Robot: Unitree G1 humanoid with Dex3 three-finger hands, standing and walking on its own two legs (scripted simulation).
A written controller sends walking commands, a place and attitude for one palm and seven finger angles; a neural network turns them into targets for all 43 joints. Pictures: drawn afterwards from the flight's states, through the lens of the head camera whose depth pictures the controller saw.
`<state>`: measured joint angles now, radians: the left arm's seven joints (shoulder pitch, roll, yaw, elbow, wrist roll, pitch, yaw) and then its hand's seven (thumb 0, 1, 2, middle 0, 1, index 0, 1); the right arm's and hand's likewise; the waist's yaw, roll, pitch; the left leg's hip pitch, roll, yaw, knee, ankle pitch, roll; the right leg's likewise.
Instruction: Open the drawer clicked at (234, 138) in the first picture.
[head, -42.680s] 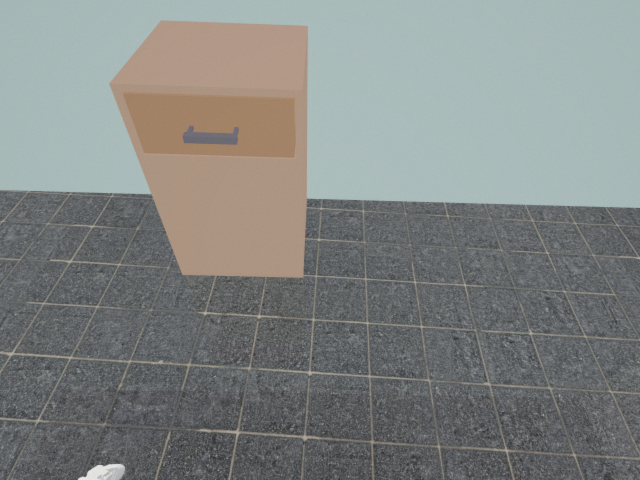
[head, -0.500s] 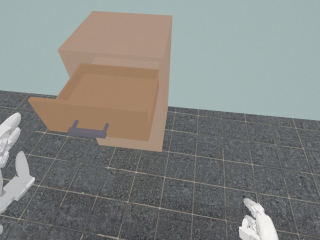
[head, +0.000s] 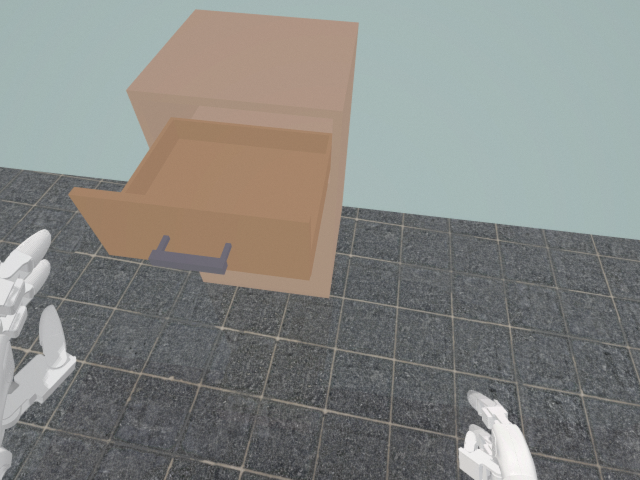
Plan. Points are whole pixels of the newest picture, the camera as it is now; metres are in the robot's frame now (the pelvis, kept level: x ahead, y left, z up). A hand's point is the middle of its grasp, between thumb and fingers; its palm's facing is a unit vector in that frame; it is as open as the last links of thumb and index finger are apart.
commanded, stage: stop stepping back and stand still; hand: left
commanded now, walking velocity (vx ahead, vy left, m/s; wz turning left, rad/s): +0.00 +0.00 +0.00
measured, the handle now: (192, 253) +0.49 +0.27 -0.11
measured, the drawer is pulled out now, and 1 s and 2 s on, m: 0.30 0.30 0.30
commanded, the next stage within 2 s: let the arm hang, fingers relaxed in 0.20 s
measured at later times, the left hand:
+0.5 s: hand out of the picture +0.12 +0.23 -0.12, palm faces +0.04 -0.95 -0.32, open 7.3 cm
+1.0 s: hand out of the picture -0.08 +0.17 -0.17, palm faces +0.04 -0.98 -0.20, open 7.3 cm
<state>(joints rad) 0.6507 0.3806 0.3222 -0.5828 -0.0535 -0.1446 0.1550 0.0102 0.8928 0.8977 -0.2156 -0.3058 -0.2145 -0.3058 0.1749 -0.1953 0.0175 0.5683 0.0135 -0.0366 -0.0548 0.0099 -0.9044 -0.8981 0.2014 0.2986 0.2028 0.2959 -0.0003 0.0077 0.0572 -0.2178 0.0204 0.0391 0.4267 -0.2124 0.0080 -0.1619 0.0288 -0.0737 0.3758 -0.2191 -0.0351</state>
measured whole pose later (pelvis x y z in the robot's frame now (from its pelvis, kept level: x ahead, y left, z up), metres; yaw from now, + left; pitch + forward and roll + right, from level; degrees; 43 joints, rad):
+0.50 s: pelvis -0.02 +0.01 -0.01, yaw +0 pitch -1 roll +0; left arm 0.26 0.24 0.05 0.60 0.03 0.05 0.02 0.00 0.91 0.90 -0.20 -0.30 -0.20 -0.30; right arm 0.15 -0.25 0.00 0.82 -0.02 0.00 0.01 0.01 -0.91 -0.90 0.20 0.30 0.20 0.30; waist -0.01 0.03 0.03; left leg -0.29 -0.01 0.05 0.54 -0.25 0.03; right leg -0.26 -0.01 -0.07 0.55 -0.28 -0.02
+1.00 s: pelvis -0.02 +0.00 +0.00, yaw +0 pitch -2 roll +0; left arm 0.36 0.12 0.00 1.17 0.01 0.01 0.03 0.00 0.92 0.90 -0.20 -0.30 -0.20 -0.30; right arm 0.35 -0.10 0.00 1.13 -0.01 0.03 -0.04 0.00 -0.91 -0.90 0.20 0.30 0.20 0.30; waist 0.00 0.03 0.07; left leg -0.21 0.01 0.05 0.43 -0.18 0.02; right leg -0.17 0.02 -0.07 0.42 -0.21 -0.04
